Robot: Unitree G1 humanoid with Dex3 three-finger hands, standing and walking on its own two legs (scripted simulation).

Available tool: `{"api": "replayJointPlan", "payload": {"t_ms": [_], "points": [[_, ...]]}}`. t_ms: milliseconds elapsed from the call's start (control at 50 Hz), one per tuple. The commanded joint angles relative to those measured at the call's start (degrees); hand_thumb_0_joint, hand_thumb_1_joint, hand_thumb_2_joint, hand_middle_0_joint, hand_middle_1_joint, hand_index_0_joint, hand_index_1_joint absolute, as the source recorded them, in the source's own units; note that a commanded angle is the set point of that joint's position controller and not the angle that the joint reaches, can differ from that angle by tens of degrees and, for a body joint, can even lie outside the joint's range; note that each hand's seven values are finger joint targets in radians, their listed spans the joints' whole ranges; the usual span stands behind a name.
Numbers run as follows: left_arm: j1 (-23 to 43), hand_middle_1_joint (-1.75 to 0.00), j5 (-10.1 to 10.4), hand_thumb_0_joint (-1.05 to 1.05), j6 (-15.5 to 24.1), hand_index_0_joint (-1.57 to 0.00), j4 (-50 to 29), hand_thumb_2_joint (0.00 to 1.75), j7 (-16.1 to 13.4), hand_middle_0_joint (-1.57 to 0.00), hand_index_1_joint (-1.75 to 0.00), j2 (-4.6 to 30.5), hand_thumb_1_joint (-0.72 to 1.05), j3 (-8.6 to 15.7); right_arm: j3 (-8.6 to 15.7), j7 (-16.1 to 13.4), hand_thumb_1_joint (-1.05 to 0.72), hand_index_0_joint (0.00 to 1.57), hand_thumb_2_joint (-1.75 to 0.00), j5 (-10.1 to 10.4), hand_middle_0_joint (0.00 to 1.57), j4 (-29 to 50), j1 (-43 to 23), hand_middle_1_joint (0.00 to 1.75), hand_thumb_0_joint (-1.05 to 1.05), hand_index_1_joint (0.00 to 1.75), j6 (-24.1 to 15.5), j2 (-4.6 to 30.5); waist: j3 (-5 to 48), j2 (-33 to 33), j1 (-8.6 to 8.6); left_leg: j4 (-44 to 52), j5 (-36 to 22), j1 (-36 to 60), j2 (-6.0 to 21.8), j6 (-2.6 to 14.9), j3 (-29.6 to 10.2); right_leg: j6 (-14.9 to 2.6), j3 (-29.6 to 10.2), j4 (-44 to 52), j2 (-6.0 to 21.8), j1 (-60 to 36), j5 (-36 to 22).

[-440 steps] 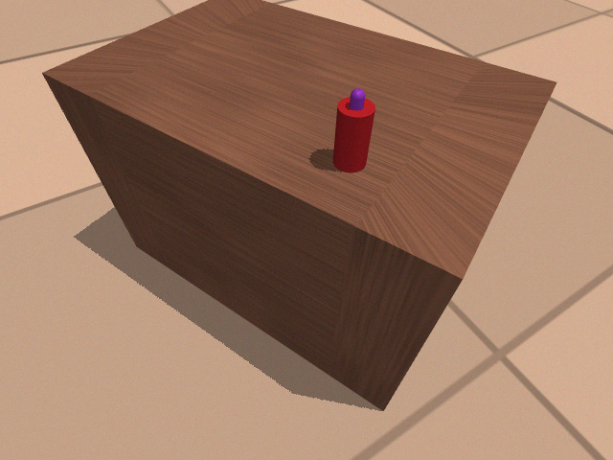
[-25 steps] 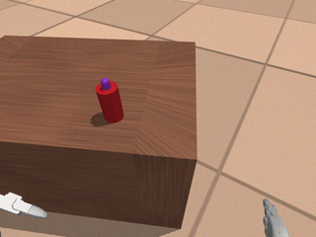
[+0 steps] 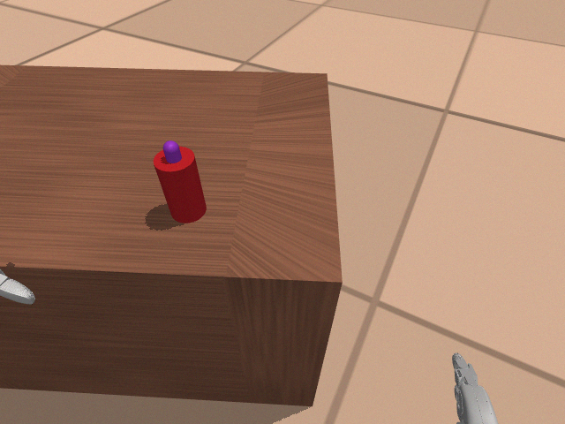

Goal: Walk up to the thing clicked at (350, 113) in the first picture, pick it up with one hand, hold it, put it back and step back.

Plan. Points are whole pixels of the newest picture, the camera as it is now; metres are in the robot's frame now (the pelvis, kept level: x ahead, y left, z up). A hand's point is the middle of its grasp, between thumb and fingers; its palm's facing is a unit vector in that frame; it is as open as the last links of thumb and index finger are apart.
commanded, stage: go down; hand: left
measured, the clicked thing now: (180, 179) +0.51 +0.19 +0.06
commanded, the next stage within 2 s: none
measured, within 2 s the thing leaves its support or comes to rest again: neither
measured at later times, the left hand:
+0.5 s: hand (4, 199) +0.36 +0.36 +0.16, palm faces +0.14 -0.99 +0.02, open 17.6 cm
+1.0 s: hand (6, 188) +0.38 +0.37 +0.16, palm faces +0.14 -0.99 +0.02, open 17.7 cm
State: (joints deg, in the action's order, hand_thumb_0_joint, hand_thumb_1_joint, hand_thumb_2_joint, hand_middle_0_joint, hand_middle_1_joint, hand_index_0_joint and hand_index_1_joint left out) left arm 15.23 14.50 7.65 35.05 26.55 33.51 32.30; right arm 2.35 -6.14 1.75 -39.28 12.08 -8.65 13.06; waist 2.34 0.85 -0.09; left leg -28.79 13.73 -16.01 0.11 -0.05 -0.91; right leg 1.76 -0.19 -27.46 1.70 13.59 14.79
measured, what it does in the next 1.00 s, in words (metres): stands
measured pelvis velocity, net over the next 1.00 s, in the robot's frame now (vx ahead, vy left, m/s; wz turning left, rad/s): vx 0.02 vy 0.00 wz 0.00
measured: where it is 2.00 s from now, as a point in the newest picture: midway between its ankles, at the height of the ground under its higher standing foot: outside the picture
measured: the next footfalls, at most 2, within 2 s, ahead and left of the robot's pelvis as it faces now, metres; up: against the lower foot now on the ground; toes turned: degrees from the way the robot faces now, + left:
none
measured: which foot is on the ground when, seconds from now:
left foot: down 0.00-1.00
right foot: down 0.00-1.00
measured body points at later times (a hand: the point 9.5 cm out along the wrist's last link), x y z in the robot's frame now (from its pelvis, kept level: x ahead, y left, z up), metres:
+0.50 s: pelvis +0.00 +0.00 +0.00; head +0.02 +0.01 +0.45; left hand +0.34 +0.41 +0.17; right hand +0.16 -0.25 -0.08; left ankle +0.02 +0.12 -0.74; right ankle +0.00 -0.14 -0.74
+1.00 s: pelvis +0.02 +0.00 +0.00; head +0.05 +0.02 +0.44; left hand +0.37 +0.42 +0.16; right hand +0.17 -0.25 -0.09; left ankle +0.02 +0.12 -0.74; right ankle +0.00 -0.14 -0.74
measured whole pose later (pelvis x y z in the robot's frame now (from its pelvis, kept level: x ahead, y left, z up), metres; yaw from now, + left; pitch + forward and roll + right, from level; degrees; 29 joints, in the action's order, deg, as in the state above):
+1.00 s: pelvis +0.02 +0.00 +0.00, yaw +0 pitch +9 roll -1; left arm 34.3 13.2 4.4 59.8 36.3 46.7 34.1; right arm -1.7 -10.1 0.5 -44.9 8.6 -13.4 13.0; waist 6.1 -0.1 2.9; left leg -32.5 15.9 -25.2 0.8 0.1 -1.4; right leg 1.9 0.3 -28.3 1.0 21.3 15.5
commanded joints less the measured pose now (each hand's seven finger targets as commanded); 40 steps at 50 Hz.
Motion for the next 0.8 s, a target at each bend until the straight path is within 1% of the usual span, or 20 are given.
{"api": "replayJointPlan", "payload": {"t_ms": [0,60,100,160,180,200,260,300,320,360,380,400,440,480,520,540,580,620,680,780], "points": [[20.18,-0.03,0.8,0.0,2.64,-0.05,-8.28,0.04,1.55,-0.05,-0.04,21.54,-0.57,4.46,2.72,-1.53,0.55,0.05,-0.05,-0.45,0.05,7.64,-5.17,0.05,0.0,0.05,-4.23,9.22,12.09,6.0,0.16,3.74,-11.79,6.91,-0.3,0.18,0.42,-2.35,2.72,2.96,-1.8,0.3,-10.8],[24.49,-0.03,1.08,0.0,2.04,-0.05,-7.23,0.05,2.84,-0.05,-0.04,21.26,-0.55,2.89,0.85,-1.66,0.56,0.05,-0.05,-0.67,0.05,3.65,-3.59,0.05,0.0,0.05,-4.42,7.03,10.99,6.73,0.71,3.89,-9.33,6.33,-0.59,0.4,0.6,-2.22,2.52,3.69,-1.68,2.09,-9.08],[25.58,-0.04,1.16,0.0,1.75,-0.05,-5.21,0.05,3.32,-0.05,-0.04,24.95,-0.57,5.18,1.43,-2.14,0.55,0.05,-0.05,-0.59,0.05,6.86,-7.07,0.05,0.0,0.05,-5.51,9.39,13.43,6.32,0.43,3.87,-9.67,6.42,-0.21,0.33,0.11,-2.23,2.68,3.52,-1.81,1.5,-9.33],[29.84,-0.03,1.13,0.0,1.33,-0.05,-4.34,0.06,4.35,-0.04,-0.04,26.36,-0.55,4.97,0.73,-2.58,0.56,0.05,-0.05,-0.75,0.05,6.64,-6.58,0.05,0.0,0.05,-5.98,9.32,13.95,7.1,0.87,4.13,-8.71,6.7,0.17,0.21,-0.39,-2.3,2.89,3.46,-2.13,2.12,-8.66],[30.82,-0.03,1.26,0.0,0.91,-0.04,-2.19,0.06,4.86,-0.04,-0.03,24.39,-0.53,3.06,-1.52,-2.39,0.56,0.05,-0.05,-0.69,0.05,3.02,-5.34,0.05,0.0,0.05,-5.72,6.06,12.71,7.39,1.0,3.99,-7.42,6.09,-0.14,0.33,-0.13,-2.35,2.77,3.88,-1.97,3.11,-7.44],[30.35,-0.03,1.53,0.0,0.66,-0.05,-0.86,0.05,5.18,-0.05,-0.04,26.39,-0.55,4.67,0.48,-2.91,0.56,0.05,-0.05,-0.67,0.05,7.57,-7.97,0.05,0.0,0.05,-6.52,9.67,13.56,5.93,1.25,4.04,-7.25,6.03,0.05,0.37,-0.37,-2.2,2.87,3.82,-2.1,2.78,-7.56],[32.12,-0.03,1.48,0.0,-0.49,-0.04,2.21,0.05,6.42,-0.05,-0.03,26.95,-0.56,3.86,-0.79,-3.27,0.55,0.05,-0.05,-0.93,0.05,3.93,-6.36,0.05,0.0,0.05,-6.73,8.38,14.77,7.59,1.73,3.52,-8.81,6.95,-0.19,0.35,-0.11,-2.27,2.72,3.97,-1.91,3.62,-8.8],[34.3,-0.03,1.94,0.0,-0.61,-0.05,2.44,0.05,7.11,-0.05,-0.04,28.59,-0.58,4.37,0.54,-3.82,0.56,0.05,-0.05,-0.89,0.05,5.41,-7.34,0.05,0.0,0.05,-7.41,10.57,14.95,7.03,2.09,2.99,-10.08,6.77,-0.15,0.35,-0.2,-2.18,2.76,3.68,-1.98,3.63,-9.78],[33.86,-0.03,1.7,0.0,-1.09,-0.04,4.64,0.05,7.28,-0.04,-0.03,28.75,-0.56,4.27,-2.37,-3.57,0.56,0.05,-0.05,-0.86,0.05,4.05,-6.86,0.05,0.0,0.05,-7.34,7.48,14.9,6.4,1.05,2.8,-9.72,5.77,-0.36,0.52,-0.15,-2.25,2.78,3.8,-1.95,3.58,-9.15],[35.12,-0.03,1.38,0.0,-1.36,-0.05,5.45,0.05,7.72,-0.05,-0.04,29.17,-0.6,3.47,-0.24,-4.01,0.55,0.05,-0.05,-0.97,0.05,3.36,-5.58,0.05,0.0,0.05,-7.39,9.21,14.83,6.92,2.03,2.92,-8.92,6.6,-0.31,0.36,-0.2,-2.35,2.84,3.81,-2.18,4.89,-8.4],[35.32,-0.03,1.33,0.0,-1.12,-0.05,5.91,0.05,7.82,-0.05,-0.04,31.12,-0.57,4.85,0.08,-4.29,0.56,0.05,-0.05,-1.1,0.05,6.31,-7.5,0.05,0.0,0.05,-7.91,10.68,17.2,6.27,2.01,2.13,-10.41,7.2,-0.45,0.52,-0.01,-2.08,2.6,3.76,-1.92,4.2,-9.86],[35.14,-0.03,0.96,0.0,-1.27,-0.05,6.95,0.05,7.91,-0.05,-0.04,30.2,-0.59,4.09,-1.65,-4.1,0.55,0.05,-0.05,-1.28,0.05,4.08,-5.84,0.05,0.0,0.05,-7.79,8.39,16.94,6.21,2.02,1.94,-11.32,7.23,-0.47,0.52,-0.02,-2.15,2.78,3.49,-2.07,4.66,-10.55],[35.79,-0.04,1.21,0.0,-0.97,-0.05,7.81,0.06,8.05,-0.05,-0.05,31.32,-0.6,5.0,-0.73,-4.35,0.55,0.05,-0.05,-1.17,0.05,6.84,-7.4,0.05,0.0,0.05,-8.05,10.07,17.23,5.43,1.97,1.71,-11.92,6.5,-0.41,0.45,-0.08,-2.11,2.77,3.32,-2.13,4.45,-10.9],[36.6,-0.03,1.13,0.0,-1.09,-0.05,8.94,0.05,8.05,-0.05,-0.04,31.61,-0.59,4.5,-1.31,-4.34,0.55,0.05,-0.05,-1.19,0.05,2.34,-4.74,0.05,0.0,0.05,-7.57,8.62,17.42,6.79,2.11,1.02,-13.63,6.94,-0.43,0.55,-0.04,-2.12,2.63,3.1,-2.08,5.46,-11.79],[35.59,-0.03,0.78,0.0,-0.89,-0.05,9.2,0.05,7.94,-0.05,-0.04,31.98,-0.59,5.04,-0.84,-4.47,0.55,0.05,-0.05,-1.25,0.05,7.59,-7.76,0.05,0.0,0.05,-8.37,10.2,19.47,5.72,1.98,0.54,-16.24,7.54,-0.14,0.38,-0.26,-2.18,2.87,2.51,-2.23,4.32,-13.54],[35.37,-0.03,0.69,0.0,-0.89,-0.05,9.29,0.04,7.89,-0.05,-0.04,32.49,-0.6,5.13,-0.88,-4.47,0.55,0.05,-0.05,-1.25,0.05,3.33,-5.94,0.05,0.0,0.05,-7.83,9.31,18.65,8.5,1.53,0.44,-17.06,7.55,-0.12,0.14,-0.25,-2.35,2.81,2.32,-2.2,5.19,-13.64],[38.35,-0.04,0.79,0.0,-0.5,-0.05,7.86,0.05,8.23,-0.05,-0.05,31.62,-0.61,3.78,-1.15,-4.34,0.55,0.05,-0.05,-1.24,0.05,4.22,-6.38,0.05,0.0,0.05,-7.8,9.13,18.73,7.74,2.1,0.52,-16.41,7.79,0.3,0.06,-0.73,-2.48,2.97,2.5,-2.49,6.43,-12.25],[36.48,-0.03,0.61,0.0,-0.63,-0.05,9.29,0.04,7.84,-0.05,-0.04,32.64,-0.61,4.79,-1.89,-4.35,0.55,0.05,-0.05,-1.23,0.05,1.61,-6.62,0.05,0.0,0.05,-7.68,7.86,19.02,7.52,0.99,-0.01,-16.61,6.38,-0.33,0.42,-0.29,-2.31,2.72,2.41,-2.11,5.03,-13.32],[38.43,-0.03,0.54,0.0,-0.03,-0.05,8.67,0.03,8.1,-0.06,-0.04,34.72,-0.61,5.84,-0.64,-4.76,0.54,0.05,-0.05,-1.35,0.05,2.76,-7.79,0.05,0.0,0.05,-7.95,9.85,20.31,8.42,2.1,-0.3,-16.78,7.49,0.01,0.21,-0.46,-2.36,2.84,2.05,-2.3,5.57,-13.42],[39.16,-0.04,0.38,0.0,0.16,-0.06,9.3,0.04,8.87,-0.06,-0.05,34.44,-0.61,4.69,-1.54,-4.89,0.54,0.05,-0.05,-1.2,0.05,0.1,-6.88,0.05,0.0,0.05,-7.5,7.9,20.02,8.56,2.33,-0.96,-16.17,6.84,-0.48,0.67,-0.23,-2.11,2.47,2.25,-2.12,6.44,-13.7]]}}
